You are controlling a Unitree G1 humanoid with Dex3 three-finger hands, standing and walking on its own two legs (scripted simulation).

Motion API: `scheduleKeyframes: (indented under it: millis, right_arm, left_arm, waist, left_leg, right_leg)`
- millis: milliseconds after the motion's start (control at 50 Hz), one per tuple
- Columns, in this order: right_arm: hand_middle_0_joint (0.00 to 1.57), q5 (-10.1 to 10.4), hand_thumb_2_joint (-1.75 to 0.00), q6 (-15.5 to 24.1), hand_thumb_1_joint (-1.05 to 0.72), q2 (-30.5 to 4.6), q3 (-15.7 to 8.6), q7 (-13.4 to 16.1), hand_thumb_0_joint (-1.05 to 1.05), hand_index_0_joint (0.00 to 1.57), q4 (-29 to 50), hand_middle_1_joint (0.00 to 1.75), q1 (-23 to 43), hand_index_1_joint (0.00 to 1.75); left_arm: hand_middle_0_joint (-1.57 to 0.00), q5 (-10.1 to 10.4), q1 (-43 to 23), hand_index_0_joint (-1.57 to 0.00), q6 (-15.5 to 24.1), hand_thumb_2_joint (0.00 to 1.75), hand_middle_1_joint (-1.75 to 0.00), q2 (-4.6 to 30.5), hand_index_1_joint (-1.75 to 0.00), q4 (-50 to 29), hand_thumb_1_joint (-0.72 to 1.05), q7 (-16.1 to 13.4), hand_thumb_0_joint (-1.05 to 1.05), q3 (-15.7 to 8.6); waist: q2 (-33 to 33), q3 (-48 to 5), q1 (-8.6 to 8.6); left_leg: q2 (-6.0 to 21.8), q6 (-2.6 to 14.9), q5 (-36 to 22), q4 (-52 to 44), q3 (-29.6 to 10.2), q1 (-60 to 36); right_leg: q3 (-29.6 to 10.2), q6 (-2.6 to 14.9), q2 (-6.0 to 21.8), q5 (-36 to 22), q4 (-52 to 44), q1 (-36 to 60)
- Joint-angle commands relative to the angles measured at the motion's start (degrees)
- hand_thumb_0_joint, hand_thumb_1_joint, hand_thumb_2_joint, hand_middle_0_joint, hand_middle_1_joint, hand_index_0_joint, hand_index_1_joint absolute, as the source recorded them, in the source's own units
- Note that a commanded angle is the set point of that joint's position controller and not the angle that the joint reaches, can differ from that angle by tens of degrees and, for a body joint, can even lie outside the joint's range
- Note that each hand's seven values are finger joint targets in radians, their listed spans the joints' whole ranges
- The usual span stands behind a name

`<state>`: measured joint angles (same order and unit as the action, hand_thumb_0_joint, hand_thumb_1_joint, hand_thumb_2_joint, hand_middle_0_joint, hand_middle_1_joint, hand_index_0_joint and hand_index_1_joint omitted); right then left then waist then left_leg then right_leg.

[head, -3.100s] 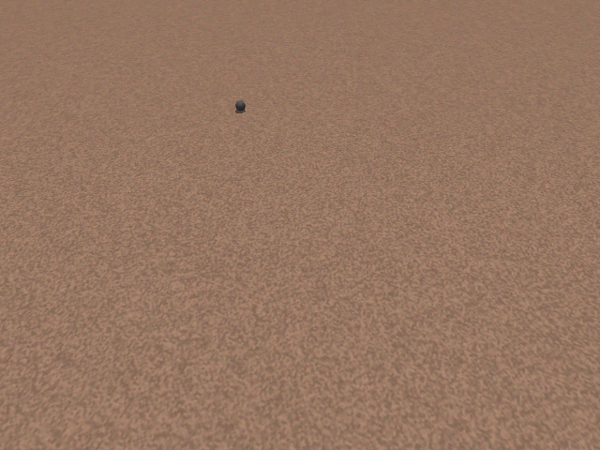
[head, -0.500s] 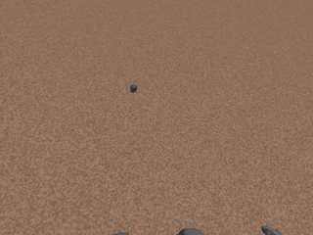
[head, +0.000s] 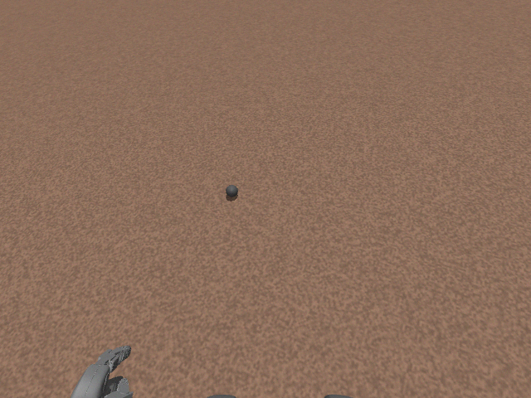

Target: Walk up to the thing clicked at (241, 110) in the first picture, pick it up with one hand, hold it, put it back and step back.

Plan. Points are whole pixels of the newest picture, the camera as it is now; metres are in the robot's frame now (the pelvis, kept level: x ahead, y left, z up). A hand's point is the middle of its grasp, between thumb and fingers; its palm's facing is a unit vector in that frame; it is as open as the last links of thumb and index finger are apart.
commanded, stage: walk up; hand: left
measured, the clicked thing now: (231, 190) +1.11 +0.27 -0.74
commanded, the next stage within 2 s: none
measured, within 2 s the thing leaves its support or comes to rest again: neither
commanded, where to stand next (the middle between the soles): +0.73 +0.02 m, yaw +2 degrees
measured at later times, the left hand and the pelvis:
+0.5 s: hand (124, 351) +0.22 +0.31 -0.17, palm faces +0.00 -0.95 -0.33, open 7.4 cm; pelvis +0.20 +0.04 -0.01, yaw +2 degrees
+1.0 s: hand (165, 234) +0.45 +0.27 -0.12, palm faces +0.02 -0.92 -0.40, open 7.4 cm; pelvis +0.38 +0.00 -0.01, yaw +2 degrees
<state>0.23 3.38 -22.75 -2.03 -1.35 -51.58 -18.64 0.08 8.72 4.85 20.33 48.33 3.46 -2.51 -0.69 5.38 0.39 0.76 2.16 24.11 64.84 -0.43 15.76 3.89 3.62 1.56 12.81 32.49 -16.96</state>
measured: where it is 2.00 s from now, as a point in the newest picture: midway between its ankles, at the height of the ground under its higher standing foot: (279, 276)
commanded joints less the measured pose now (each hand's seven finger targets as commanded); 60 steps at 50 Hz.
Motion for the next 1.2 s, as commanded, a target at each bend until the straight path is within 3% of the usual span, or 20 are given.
scheduleKeyframes:
  millis: [0,60,180,280,360,380,400,420,440,480,540,700,800,840,860,880,900,920,1020,1180]
  right_arm:
    - [0.2,0.4,-0.9,0.5,-0.9,-10.5,-3.4,-0.2,0.0,0.2,2.8,0.3,-5.3,0.3]
    - [0.2,0.0,-0.9,-0.6,-0.9,-9.9,-4.0,-0.9,0.0,0.2,3.0,0.3,-4.4,0.3]
    - [0.2,-1.1,-0.9,-0.7,-0.9,-10.4,-4.6,-2.3,0.0,0.2,6.3,0.3,5.5,0.3]
    - [0.2,-1.4,-0.9,0.6,-0.9,-9.8,-4.2,-2.6,0.0,0.2,7.7,0.3,9.8,0.3]
    - [0.2,-2.3,-0.9,1.5,-0.9,-12.4,-5.5,-1.8,0.0,0.2,4.4,0.3,-0.8,0.3]
    - [0.2,-3.2,-0.9,1.9,-0.9,-15.4,-6.8,-1.1,0.0,0.2,2.9,0.3,-8.2,0.3]
    - [0.2,-3.4,-0.9,2.2,-0.9,-20.0,-8.0,-0.5,0.0,0.2,4.4,0.3,-9.4,0.3]
    - [0.2,-1.0,-0.9,2.0,-0.9,-19.8,-8.1,-0.4,0.0,0.2,4.7,0.3,-9.3,0.3]
    - [0.2,-0.2,-0.9,1.7,-0.9,-18.5,-8.0,-0.1,0.0,0.2,5.0,0.3,-7.7,0.3]
    - [0.2,0.2,-0.9,1.8,-0.9,-14.9,-5.6,0.5,0.0,0.2,6.6,0.3,-1.9,0.3]
    - [0.2,0.6,-0.9,2.7,-0.9,-13.8,-5.0,0.6,0.0,0.2,6.7,0.3,0.2,0.3]
    - [0.2,-0.3,-0.9,3.1,-0.9,-15.6,-5.7,-0.2,0.0,0.2,7.4,0.3,0.0,0.3]
    - [0.2,-0.4,-0.9,2.3,-0.9,-15.1,-5.4,-0.4,0.0,0.2,8.1,0.3,0.7,0.3]
    - [0.2,-0.3,-0.9,1.8,-0.9,-14.3,-5.1,-0.2,0.0,0.2,8.8,0.3,1.5,0.3]
    - [0.2,-0.3,-0.9,1.6,-0.9,-11.9,-4.2,-0.2,0.0,0.2,8.7,0.3,0.2,0.3]
    - [0.2,-0.1,-0.9,1.7,-0.9,-8.2,-2.9,-0.3,0.0,0.2,9.0,0.3,-3.3,0.3]
    - [0.2,-0.1,-0.9,1.4,-0.9,-7.3,-2.2,-0.4,0.0,0.2,9.1,0.3,-5.0,0.3]
    - [0.2,-0.6,-0.9,0.7,-0.9,-13.7,-3.8,0.3,0.0,0.2,7.7,0.3,-2.5,0.3]
    - [0.2,0.1,-0.9,0.0,-0.9,-11.9,-4.0,-0.7,0.0,0.2,3.8,0.3,-4.2,0.3]
    - [0.2,-1.5,-0.9,-0.1,-0.9,-10.9,-4.7,-2.4,0.0,0.2,5.7,0.3,3.6,0.3]
  left_arm:
    - [-0.2,0.7,5.2,-0.2,0.8,0.9,-0.3,15.3,-0.3,-1.4,0.9,-2.3,0.0,-4.5]
    - [-0.2,0.2,7.3,-0.2,1.7,0.9,-0.3,15.1,-0.3,-2.5,0.9,-2.1,0.0,-4.3]
    - [-0.2,-1.1,7.0,-0.2,1.7,0.9,-0.3,16.3,-0.3,-4.1,0.9,-2.0,0.0,-5.4]
    - [-0.2,-1.0,10.3,-0.2,1.2,0.9,-0.3,16.7,-0.3,-3.5,0.9,-2.2,0.0,-5.2]
    - [-0.2,-0.7,9.4,-0.2,0.5,0.9,-0.3,16.5,-0.3,-4.5,0.9,-2.5,0.0,-4.6]
    - [-0.2,-0.3,12.0,-0.2,0.3,0.9,-0.3,13.6,-0.3,-4.8,0.9,-2.5,0.0,-3.3]
    - [-0.2,0.5,16.6,-0.2,0.0,0.9,-0.3,9.3,-0.3,-4.8,0.9,-2.3,0.0,-2.6]
    - [-0.2,0.4,15.1,-0.2,-0.7,0.9,-0.3,15.7,-0.3,-3.4,0.9,-3.1,0.0,-4.1]
    - [-0.2,-0.4,11.9,-0.2,-0.8,0.9,-0.3,17.6,-0.3,-3.0,0.9,-3.2,0.0,-3.8]
    - [-0.2,0.1,12.4,-0.2,-0.7,0.9,-0.3,15.9,-0.3,-2.2,0.9,-2.4,0.0,-3.2]
    - [-0.2,0.0,15.1,-0.2,-1.8,0.9,-0.3,14.4,-0.3,-0.8,0.9,-1.3,0.0,-3.1]
    - [-0.2,-1.0,6.8,-0.2,-1.6,0.9,-0.3,13.0,-0.3,-2.8,0.9,0.3,0.0,-3.4]
    - [-0.2,-0.8,5.2,-0.2,-0.5,0.9,-0.3,12.9,-0.3,-2.0,0.9,0.2,0.0,-4.0]
    - [-0.2,-1.0,10.4,-0.2,0.2,0.9,-0.3,13.7,-0.3,0.0,0.9,-0.4,0.0,-4.5]
    - [-0.2,-1.1,15.3,-0.2,0.8,0.9,-0.3,15.9,-0.3,1.5,0.9,-1.0,0.0,-5.4]
    - [-0.2,-1.6,19.5,-0.2,1.4,0.9,-0.3,19.6,-0.3,1.9,0.9,-1.7,0.0,-6.7]
    - [-0.2,-1.2,18.6,-0.2,1.7,0.9,-0.3,22.4,-0.3,0.0,0.9,-2.1,0.0,-6.8]
    - [-0.2,-0.4,15.9,-0.2,1.2,0.9,-0.3,23.0,-0.3,0.0,0.9,-2.0,0.0,-6.6]
    - [-0.2,0.2,8.9,-0.2,1.2,0.9,-0.3,17.4,-0.3,-1.9,0.9,-2.5,0.0,-4.4]
    - [-0.2,-0.8,9.9,-0.2,1.1,0.9,-0.3,18.5,-0.3,-4.4,0.9,-1.9,0.0,-5.0]
  waist:
    - [8.5,-1.7,0.1]
    - [7.9,-2.4,0.02]
    - [6.5,1.9,-2.25]
    - [6.0,-0.1,-3.44]
    - [-1.9,-5.9,2.44]
    - [-9.8,-10.9,5.37]
    - [-21.7,-13.9,4.01]
    - [-13.3,-14.8,4.99]
    - [-8.1,-10.9,4.83]
    - [-2.6,-5.8,1.52]
    - [-5.5,-2.6,-0.24]
    - [-8.0,1.1,1.16]
    - [-6.7,-0.8,0.41]
    - [-2.6,-4.0,-2.49]
    - [3.5,-8.0,-4.79]
    - [14.7,-11.5,-5.91]
    - [18.1,-10.0,-4.73]
    - [12.5,-7.2,-5.16]
    - [11.1,-0.8,-0.78]
    - [10.4,1.7,-2.8]
  left_leg:
    - [1.9,-0.03,-9.9,-2.8,-4.5,9.7]
    - [1.0,-1.27,-15.1,-5.4,-4.0,12.1]
    - [3.9,-2.73,-17.6,-20.8,-3.6,16.8]
    - [5.0,-0.72,-18.3,-30.5,-0.5,11.4]
    - [1.0,2.42,-14.8,-37.5,2.5,-7.9]
    - [4.9,5.49,-8.9,-39.0,-4.7,-19.7]
    - [19.2,10.59,-5.8,-42.6,-29.9,-29.8]
    - [23.3,15.98,-2.5,-47.2,-41.5,-31.4]
    - [23.8,16.26,-4.3,-48.3,-38.5,-26.0]
    - [17.5,9.53,-17.1,-48.2,-20.2,-14.1]
    - [13.6,8.44,-20.4,-49.9,-10.0,-5.7]
    - [13.3,10.8,-9.3,-52.9,-6.7,-5.0]
    - [12.2,8.67,-18.1,-45.8,-4.9,-3.7]
    - [11.1,6.83,-19.1,-37.3,-3.7,-1.4]
    - [8.0,5.38,-19.9,-25.8,-1.3,1.0]
    - [2.5,3.28,-12.3,-11.2,3.0,7.5]
    - [-3.7,0.61,5.8,-2.7,2.1,19.0]
    - [-1.2,0.56,6.8,1.7,-1.0,21.2]
    - [1.9,-0.18,-5.0,-4.3,-3.7,13.4]
    - [5.3,-2.86,-10.9,-23.5,-0.1,12.6]
  right_leg:
    - [-9.9,0.79,8.8,-22.9,-16.0,6.7]
    - [-7.0,-0.47,8.6,-27.5,-17.0,9.3]
    - [-7.1,3.23,10.6,-2.8,-22.1,9.1]
    - [-6.6,4.86,12.9,-14.5,-15.7,13.1]
    - [-3.0,4.22,9.1,-21.2,3.1,8.4]
    - [-0.7,2.01,5.0,-16.5,18.2,-0.1]
    - [0.9,-1.6,-4.1,13.4,31.7,-16.1]
    - [-4.9,-0.27,-3.5,19.7,36.6,-20.2]
    - [-7.7,-0.33,-1.1,18.4,39.3,-21.2]
    - [-11.8,-0.72,1.1,10.6,35.5,-14.7]
    - [-8.1,-2.17,1.8,6.1,31.2,-10.6]
    - [-4.5,-4.22,5.6,-1.7,10.6,-11.7]
    - [-1.8,-2.8,2.3,-3.5,0.7,-2.1]
    - [-1.2,-2.08,0.9,-5.2,-3.6,8.0]
    - [-3.3,-1.12,1.4,-2.5,-5.2,16.3]
    - [-14.9,1.09,9.3,6.8,-10.9,22.6]
    - [-36.7,5.65,21.5,11.4,-17.2,25.5]
    - [-41.5,10.75,24.5,12.8,-18.3,21.5]
    - [-14.0,6.12,12.0,-3.8,-17.5,6.5]
    - [-9.8,9.29,13.8,9.4,-20.3,3.8]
